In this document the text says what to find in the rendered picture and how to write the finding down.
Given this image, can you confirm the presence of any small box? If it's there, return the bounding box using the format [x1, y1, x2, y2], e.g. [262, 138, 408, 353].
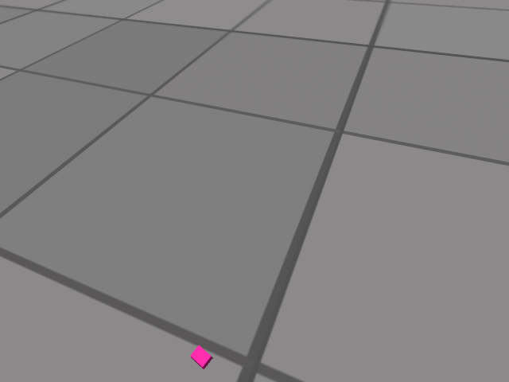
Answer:
[190, 345, 212, 369]

